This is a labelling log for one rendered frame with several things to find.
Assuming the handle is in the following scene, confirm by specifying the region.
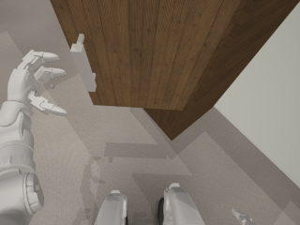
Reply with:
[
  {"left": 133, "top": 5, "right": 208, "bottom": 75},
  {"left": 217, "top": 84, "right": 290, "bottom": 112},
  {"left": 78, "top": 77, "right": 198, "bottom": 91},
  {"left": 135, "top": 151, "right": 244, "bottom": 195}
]
[{"left": 70, "top": 34, "right": 97, "bottom": 92}]

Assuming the robot right hand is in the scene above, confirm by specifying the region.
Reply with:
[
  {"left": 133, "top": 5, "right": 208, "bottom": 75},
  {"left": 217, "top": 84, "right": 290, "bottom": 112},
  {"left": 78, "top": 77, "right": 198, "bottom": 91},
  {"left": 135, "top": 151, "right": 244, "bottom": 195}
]
[{"left": 232, "top": 207, "right": 257, "bottom": 225}]

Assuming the left robot thigh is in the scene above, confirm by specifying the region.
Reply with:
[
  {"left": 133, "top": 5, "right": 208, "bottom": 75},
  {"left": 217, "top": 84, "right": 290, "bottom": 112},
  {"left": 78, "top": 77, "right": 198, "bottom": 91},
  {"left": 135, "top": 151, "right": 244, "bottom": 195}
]
[{"left": 94, "top": 193, "right": 128, "bottom": 225}]

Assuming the left robot upper arm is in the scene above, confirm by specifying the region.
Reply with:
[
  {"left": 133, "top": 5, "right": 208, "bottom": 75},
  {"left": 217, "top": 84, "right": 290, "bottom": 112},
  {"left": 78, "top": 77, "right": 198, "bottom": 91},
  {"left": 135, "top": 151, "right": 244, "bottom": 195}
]
[{"left": 0, "top": 172, "right": 44, "bottom": 225}]

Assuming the robot left hand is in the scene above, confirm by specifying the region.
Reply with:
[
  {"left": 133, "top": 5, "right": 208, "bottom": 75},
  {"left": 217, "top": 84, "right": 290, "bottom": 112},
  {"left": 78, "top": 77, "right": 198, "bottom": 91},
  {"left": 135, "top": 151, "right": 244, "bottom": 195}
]
[{"left": 7, "top": 50, "right": 68, "bottom": 116}]

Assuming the robot left forearm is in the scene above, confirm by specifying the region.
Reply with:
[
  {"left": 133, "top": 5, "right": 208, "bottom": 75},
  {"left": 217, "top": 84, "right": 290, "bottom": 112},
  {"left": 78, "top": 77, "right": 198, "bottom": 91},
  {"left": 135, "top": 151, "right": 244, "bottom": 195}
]
[{"left": 0, "top": 100, "right": 36, "bottom": 180}]

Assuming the robot left shin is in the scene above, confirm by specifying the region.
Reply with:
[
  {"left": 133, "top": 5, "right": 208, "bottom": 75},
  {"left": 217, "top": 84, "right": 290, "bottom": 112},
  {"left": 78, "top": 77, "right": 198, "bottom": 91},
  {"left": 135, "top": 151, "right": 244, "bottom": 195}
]
[{"left": 111, "top": 189, "right": 126, "bottom": 225}]

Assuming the cupboard door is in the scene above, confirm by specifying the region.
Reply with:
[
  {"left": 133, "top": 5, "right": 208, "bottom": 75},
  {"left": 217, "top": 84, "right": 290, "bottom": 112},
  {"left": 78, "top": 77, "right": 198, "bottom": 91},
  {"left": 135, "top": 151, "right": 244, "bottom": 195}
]
[{"left": 50, "top": 0, "right": 241, "bottom": 111}]

